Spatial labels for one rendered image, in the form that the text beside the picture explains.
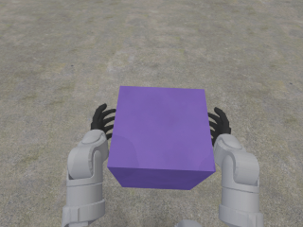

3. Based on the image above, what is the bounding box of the carton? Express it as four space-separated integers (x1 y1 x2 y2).
107 85 216 190

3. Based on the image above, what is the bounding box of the robot right forearm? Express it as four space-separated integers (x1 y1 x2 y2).
213 133 264 227

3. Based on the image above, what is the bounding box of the robot left forearm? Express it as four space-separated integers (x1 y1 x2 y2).
61 129 110 227

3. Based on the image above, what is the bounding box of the right robot hand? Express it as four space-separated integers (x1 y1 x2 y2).
207 107 231 148

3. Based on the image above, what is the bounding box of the left robot hand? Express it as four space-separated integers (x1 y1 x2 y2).
90 103 116 140

